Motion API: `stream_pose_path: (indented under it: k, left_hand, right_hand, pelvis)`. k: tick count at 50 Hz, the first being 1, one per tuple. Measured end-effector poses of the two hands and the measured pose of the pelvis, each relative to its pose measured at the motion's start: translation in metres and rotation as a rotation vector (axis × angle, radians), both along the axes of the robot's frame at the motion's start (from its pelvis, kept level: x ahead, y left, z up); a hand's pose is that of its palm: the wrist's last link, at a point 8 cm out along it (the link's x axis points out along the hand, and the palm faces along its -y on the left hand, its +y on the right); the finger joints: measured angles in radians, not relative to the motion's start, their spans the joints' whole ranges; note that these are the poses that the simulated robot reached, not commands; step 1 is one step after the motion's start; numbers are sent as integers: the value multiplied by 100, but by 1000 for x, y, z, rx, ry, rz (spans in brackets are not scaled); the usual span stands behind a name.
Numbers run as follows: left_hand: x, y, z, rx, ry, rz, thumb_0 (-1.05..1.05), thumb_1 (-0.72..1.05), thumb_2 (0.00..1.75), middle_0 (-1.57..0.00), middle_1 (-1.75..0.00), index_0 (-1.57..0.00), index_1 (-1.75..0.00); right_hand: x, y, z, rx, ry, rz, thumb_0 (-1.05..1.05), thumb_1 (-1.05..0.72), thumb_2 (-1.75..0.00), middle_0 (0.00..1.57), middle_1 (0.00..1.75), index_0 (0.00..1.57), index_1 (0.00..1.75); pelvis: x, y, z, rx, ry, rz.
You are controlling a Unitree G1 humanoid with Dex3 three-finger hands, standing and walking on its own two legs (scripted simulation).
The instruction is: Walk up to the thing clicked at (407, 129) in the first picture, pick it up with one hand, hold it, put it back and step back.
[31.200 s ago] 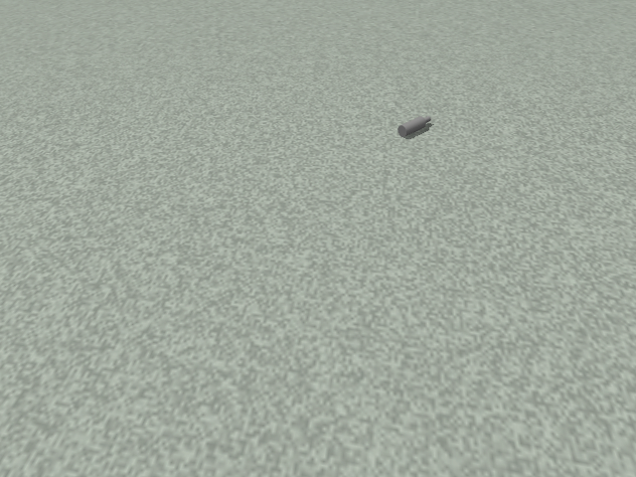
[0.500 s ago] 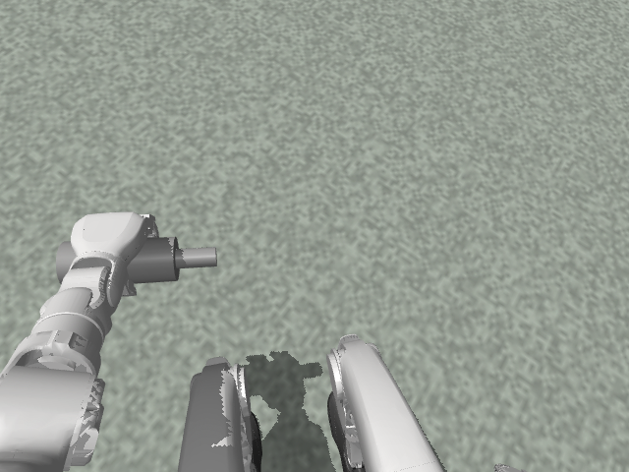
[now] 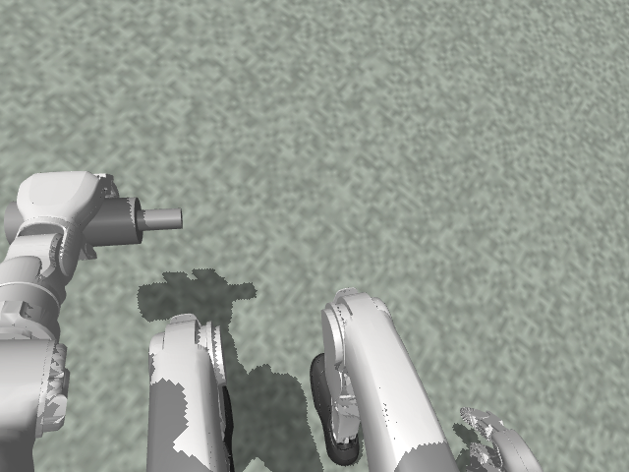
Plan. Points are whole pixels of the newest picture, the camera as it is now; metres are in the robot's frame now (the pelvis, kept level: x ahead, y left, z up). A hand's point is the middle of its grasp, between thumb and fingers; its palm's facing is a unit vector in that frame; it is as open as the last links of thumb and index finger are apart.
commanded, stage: crouch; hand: left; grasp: from above
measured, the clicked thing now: (103, 222) +0.46 +0.23 -0.19
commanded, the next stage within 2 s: lower in 0.70 s
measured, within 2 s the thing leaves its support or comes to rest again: neither
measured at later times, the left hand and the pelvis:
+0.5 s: hand (92, 228) +0.46 +0.26 -0.23, palm faces -0.47 -0.01 -0.88, open 9.4 cm; pelvis -0.01 +0.00 -0.06, yaw -2 degrees
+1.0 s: hand (98, 231) +0.47 +0.27 -0.27, palm faces -0.50 -0.01 -0.87, open 9.4 cm; pelvis -0.01 +0.00 -0.09, yaw -4 degrees
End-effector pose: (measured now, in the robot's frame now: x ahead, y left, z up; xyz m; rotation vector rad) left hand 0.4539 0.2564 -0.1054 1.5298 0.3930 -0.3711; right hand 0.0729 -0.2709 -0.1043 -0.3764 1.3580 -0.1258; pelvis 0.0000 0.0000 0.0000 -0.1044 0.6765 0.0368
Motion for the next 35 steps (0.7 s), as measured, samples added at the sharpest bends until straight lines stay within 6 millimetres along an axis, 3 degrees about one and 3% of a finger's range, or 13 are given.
stream_pose_path:
  k: [7,24,35]
  left_hand:
    - [10,1,-21,-4,-4,-1,0,9,42,-75,-51,-76,-48]
    - [16,5,-64,-5,6,-7,0,9,41,-75,-52,-76,-49]
    - [22,6,-79,-1,-3,-7,0,9,41,-75,-52,-76,-49]
  right_hand:
    - [-6,-2,-14,-2,23,1,1,-91,-90,21,30,21,30]
    - [-50,2,-45,7,121,-24,1,-92,-91,21,30,21,30]
    - [-56,2,-58,1,123,-6,1,-92,-90,21,30,21,30]
  pelvis:
    - [1,-1,-18,-6,-5,-10]
    - [-8,0,-58,-20,-39,-23]
    - [-10,-1,-75,-27,-58,-30]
